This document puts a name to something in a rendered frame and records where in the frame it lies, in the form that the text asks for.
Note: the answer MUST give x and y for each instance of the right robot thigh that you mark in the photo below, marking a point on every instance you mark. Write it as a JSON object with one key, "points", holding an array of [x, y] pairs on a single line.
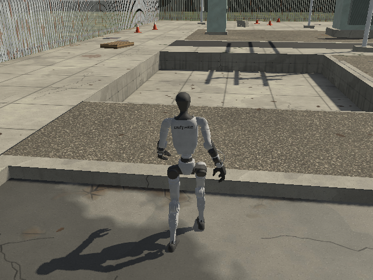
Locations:
{"points": [[200, 174]]}

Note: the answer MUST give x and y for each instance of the robot left foot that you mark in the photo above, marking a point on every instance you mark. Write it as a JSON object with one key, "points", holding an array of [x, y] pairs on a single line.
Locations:
{"points": [[171, 247]]}

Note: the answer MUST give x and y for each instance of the robot left upper arm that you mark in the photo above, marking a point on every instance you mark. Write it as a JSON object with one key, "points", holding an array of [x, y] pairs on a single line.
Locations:
{"points": [[164, 132]]}

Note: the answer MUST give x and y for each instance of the robot right hand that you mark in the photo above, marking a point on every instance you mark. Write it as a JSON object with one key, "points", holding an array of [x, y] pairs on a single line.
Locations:
{"points": [[222, 171]]}

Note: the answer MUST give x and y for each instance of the robot left hand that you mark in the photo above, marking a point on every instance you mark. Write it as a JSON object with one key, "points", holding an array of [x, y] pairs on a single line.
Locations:
{"points": [[165, 153]]}

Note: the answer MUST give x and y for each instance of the robot right upper arm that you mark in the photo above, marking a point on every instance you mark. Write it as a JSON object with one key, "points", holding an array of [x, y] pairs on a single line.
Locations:
{"points": [[202, 122]]}

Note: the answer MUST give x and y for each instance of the left robot forearm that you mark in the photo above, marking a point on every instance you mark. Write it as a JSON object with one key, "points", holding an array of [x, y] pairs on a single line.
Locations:
{"points": [[160, 151]]}

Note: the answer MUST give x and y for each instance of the right robot forearm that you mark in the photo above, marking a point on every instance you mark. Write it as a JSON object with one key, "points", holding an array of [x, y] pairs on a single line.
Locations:
{"points": [[215, 156]]}

